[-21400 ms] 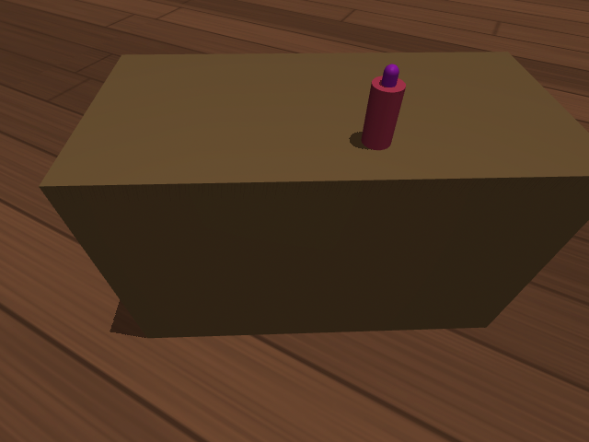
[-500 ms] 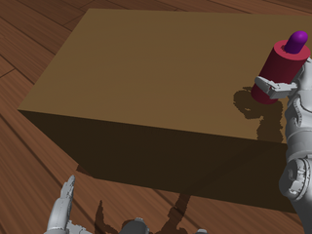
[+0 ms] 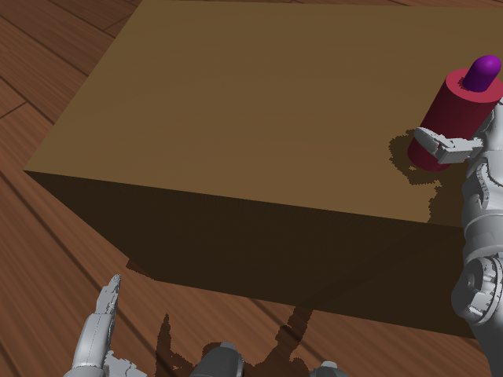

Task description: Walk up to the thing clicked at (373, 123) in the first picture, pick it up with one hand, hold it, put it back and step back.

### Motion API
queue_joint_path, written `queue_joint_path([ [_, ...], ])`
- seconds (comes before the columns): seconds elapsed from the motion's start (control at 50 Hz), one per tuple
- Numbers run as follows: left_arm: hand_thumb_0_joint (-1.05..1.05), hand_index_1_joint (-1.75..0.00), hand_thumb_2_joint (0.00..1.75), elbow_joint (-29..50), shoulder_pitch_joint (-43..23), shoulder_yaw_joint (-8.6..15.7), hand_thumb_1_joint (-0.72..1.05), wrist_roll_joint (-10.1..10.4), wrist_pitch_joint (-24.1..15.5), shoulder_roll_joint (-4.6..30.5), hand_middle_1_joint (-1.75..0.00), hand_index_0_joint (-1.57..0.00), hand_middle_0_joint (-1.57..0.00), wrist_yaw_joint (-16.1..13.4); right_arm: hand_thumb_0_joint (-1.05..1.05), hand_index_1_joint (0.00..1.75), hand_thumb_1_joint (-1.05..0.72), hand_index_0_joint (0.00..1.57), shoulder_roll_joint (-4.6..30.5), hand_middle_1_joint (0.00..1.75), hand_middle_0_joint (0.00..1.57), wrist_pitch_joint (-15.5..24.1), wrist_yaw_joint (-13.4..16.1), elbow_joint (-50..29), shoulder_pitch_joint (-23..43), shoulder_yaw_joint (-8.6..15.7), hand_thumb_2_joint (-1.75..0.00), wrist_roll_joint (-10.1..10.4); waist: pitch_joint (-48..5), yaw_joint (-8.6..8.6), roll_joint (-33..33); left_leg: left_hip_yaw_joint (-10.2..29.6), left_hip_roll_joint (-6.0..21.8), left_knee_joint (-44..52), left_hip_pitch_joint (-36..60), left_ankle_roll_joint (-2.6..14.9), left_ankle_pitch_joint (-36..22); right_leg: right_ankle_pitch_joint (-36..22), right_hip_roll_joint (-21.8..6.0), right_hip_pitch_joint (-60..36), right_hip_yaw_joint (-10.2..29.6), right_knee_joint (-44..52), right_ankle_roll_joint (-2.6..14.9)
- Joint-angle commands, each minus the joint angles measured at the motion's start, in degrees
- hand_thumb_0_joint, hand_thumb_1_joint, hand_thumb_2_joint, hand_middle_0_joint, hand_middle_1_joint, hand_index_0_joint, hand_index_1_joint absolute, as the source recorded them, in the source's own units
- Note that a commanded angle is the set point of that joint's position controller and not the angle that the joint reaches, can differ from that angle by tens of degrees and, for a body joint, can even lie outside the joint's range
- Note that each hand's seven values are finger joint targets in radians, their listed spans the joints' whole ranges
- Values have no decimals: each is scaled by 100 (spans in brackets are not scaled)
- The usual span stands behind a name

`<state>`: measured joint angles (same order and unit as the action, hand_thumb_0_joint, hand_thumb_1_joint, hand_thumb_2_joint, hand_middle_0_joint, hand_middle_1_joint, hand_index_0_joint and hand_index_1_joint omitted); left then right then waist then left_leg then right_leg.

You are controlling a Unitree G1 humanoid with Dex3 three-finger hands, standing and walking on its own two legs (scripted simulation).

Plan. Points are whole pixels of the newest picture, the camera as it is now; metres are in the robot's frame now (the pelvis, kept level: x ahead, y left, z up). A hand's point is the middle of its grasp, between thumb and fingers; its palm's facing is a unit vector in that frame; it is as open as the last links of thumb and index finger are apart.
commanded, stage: loosen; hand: right
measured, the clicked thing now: (455, 114) +0.50 -0.22 +0.12
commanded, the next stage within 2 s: open in 0.22 s
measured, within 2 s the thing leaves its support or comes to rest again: neither
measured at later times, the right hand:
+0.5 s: hand (454, 123) +0.50 -0.23 +0.10, palm faces +0.22 +0.97 +0.02, open 10.9 cm
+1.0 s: hand (474, 110) +0.50 -0.24 +0.13, palm faces +0.26 +0.97 +0.02, open 16.1 cm
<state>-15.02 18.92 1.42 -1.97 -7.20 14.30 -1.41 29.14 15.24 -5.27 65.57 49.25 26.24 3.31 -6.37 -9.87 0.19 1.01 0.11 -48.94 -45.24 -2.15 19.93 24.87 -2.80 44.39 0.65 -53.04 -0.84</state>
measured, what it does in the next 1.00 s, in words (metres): stands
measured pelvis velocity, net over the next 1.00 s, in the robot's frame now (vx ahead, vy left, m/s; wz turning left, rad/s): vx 0.00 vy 0.00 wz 0.00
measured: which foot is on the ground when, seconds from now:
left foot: down 0.00-1.00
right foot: down 0.00-1.00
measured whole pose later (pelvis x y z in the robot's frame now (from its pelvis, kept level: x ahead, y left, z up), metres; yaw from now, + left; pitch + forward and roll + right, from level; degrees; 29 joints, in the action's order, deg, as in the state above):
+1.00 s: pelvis +0.00 +0.00 +0.00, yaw +0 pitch +16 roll +2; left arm -9.8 22.0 2.5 -1.3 -4.8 14.9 -1.3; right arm 30.7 12.8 -5.9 60.1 49.0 29.4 2.9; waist -6.6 -9.4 -0.3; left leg 1.0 0.0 -50.2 -45.2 -2.1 20.8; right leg 25.7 -2.8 44.2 0.7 -54.1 -0.9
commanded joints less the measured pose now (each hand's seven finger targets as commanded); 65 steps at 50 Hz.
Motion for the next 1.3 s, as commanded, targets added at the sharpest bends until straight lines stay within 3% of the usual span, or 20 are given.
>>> queue_joint_path([
  [0.0,0,-5,6,1142,-68,450,-56,16,-307,882,-4,-4,-5,-76,0,147,-24,136,1958,147,131,644,-17,-1867,3308,253,-135,27,-3159,-6,-999,-179,-169,304,1460,240,-1944,-2193,158,-1675,-25,494,76],
  [0.04,0,-5,5,659,353,395,-55,23,-245,742,-5,-4,-5,-25,0,147,-26,136,1492,147,132,586,-40,-1025,2575,135,-136,88,-2260,-17,-785,-207,-182,331,1091,239,-1627,-1915,169,-1254,-3,510,81],
  [0.1,0,-5,5,1612,-251,483,-56,15,-315,953,-4,-5,-6,-51,0,143,-18,136,2084,142,132,749,-9,-2016,3343,384,-127,48,-3288,-13,-942,-177,-165,241,1413,230,-1852,-2105,143,-1613,4,425,81],
  [0.16,0,-4,3,971,433,462,-51,27,-224,800,-5,-6,-5,-30,0,119,-3,124,1398,118,121,587,-90,-1142,2707,67,-103,59,-2449,-169,-763,-207,-186,257,1060,233,-1645,-1815,150,-1245,16,436,102],
  [0.22,0,-4,3,1617,-150,511,-52,31,-293,937,-5,-6,-5,-67,0,105,6,118,1927,105,116,655,-76,-1976,3372,258,-81,36,-3307,-76,-1005,-195,-170,219,1251,238,-1765,-2036,128,-1708,28,405,84],
  [0.28,0,-4,3,1096,287,386,-51,43,-236,743,-6,-7,-6,-40,0,90,20,113,1453,90,111,531,-108,-1216,2831,40,-62,53,-2418,-100,-790,-221,-185,289,914,226,-1348,-1540,146,-1272,35,452,109],
  [0.32,0,-5,5,1516,-107,415,-54,45,-283,832,-5,-5,-5,-65,0,82,33,102,1944,81,101,635,-81,-2003,3427,296,-55,75,-3124,-22,-1078,-165,-152,259,1191,229,-1518,-1702,147,-1526,10,422,101],
  [0.4,0,-5,5,1129,287,372,-54,40,-233,760,-5,-5,-5,-45,0,63,45,87,1583,63,86,499,-90,-1216,2759,124,-36,62,-2419,-57,-766,-188,-173,297,1098,218,-1361,-1458,178,-1104,-3,444,128],
  [0.44,0,-5,5,1526,-12,467,-54,38,-260,873,-5,-5,-5,-74,0,53,46,78,1744,52,78,533,-69,-1541,3095,170,-26,26,-2834,-76,-857,-188,-174,290,1130,220,-1361,-1494,152,-1340,10,454,120],
  [0.5,0,-5,5,1349,250,449,-54,42,-220,822,-5,-5,-5,-53,0,45,49,67,1454,44,67,446,-63,-983,2561,66,-21,25,-2294,-71,-595,-196,-170,333,1088,208,-1191,-1253,170,-992,-12,485,135],
  [0.54,0,-5,5,1500,123,455,-55,39,-228,846,-5,-5,-5,-54,0,38,52,59,1622,38,58,498,-73,-1453,2926,151,-18,21,-2792,-43,-900,-194,-170,213,1126,230,-1485,-1668,144,-1304,12,447,95],
  [0.62,0,-6,6,1365,384,450,-55,40,-185,851,-5,-5,-5,-24,0,29,51,45,1504,29,45,412,-112,-1279,2657,178,-14,63,-2653,-51,-809,-286,-208,157,970,249,-1682,-2207,100,-1473,66,401,51],
  [0.76,0,-5,3,1315,324,430,-52,34,-136,783,-5,-6,-6,16,0,25,43,24,1361,25,24,396,-68,-1078,2604,97,-22,7,-2260,-23,-601,-253,-195,196,945,242,-1429,-1722,134,-1081,25,442,96],
  [0.86,0,-5,3,1657,412,788,-52,52,-113,1138,-5,-6,-6,-50,0,20,43,19,2052,20,19,424,-55,-2025,3042,381,-18,-19,-3114,2,-956,-218,-169,233,1327,241,-1691,-1981,145,-1671,-6,462,82],
  [0.98,0,-5,3,1208,300,419,-52,147,-57,836,-5,-5,-5,-73,0,7,49,9,2412,7,9,102,-52,-2144,3135,466,-4,3,-2900,312,-1125,-239,-157,477,1724,257,-1672,-1983,184,-1814,-50,730,55],
  [1.04,0,-4,3,804,-89,185,-52,185,-46,624,-5,-5,-5,-65,0,5,52,7,2366,5,8,-72,-122,-2249,3478,260,-2,5,-2657,394,-1433,-245,-159,620,1662,277,-1564,-2101,159,-1898,-19,932,21],
  [1.14,0,-4,2,536,-415,392,-52,258,-104,967,-5,-6,-5,-179,0,5,57,6,2380,5,6,-673,-468,-1223,2974,197,-3,65,-2259,293,-638,-269,-168,926,1888,199,-1626,-1931,155,-1858,-51,1119,113],
  [1.24,0,-5,6,819,-296,160,-56,344,-182,911,-4,-5,-6,-214,0,6,51,7,2227,6,6,-1079,-977,-861,2633,48,-5,247,-1956,248,71,-309,-167,1069,2062,147,-1790,-2111,149,-1906,-25,1295,180],
  [1.26,0,-5,5,1190,-446,176,-54,367,-101,865,-5,-5,-6,-144,0,6,51,7,2961,6,6,-1034,-635,-858,2260,-130,-4,-394,-1827,615,312,-276,-109,1228,2318,121,-1645,-1979,199,-1837,-159,1432,144],
  [1.28,0,-5,5,934,-7,370,-54,372,-13,976,-4,-5,-6,-120,0,6,54,7,2809,6,6,-1054,-450,-701,2252,-132,-4,-341,-1655,399,217,-267,-113,1276,2251,125,-1574,-1820,200,-1851,-187,1508,147],
])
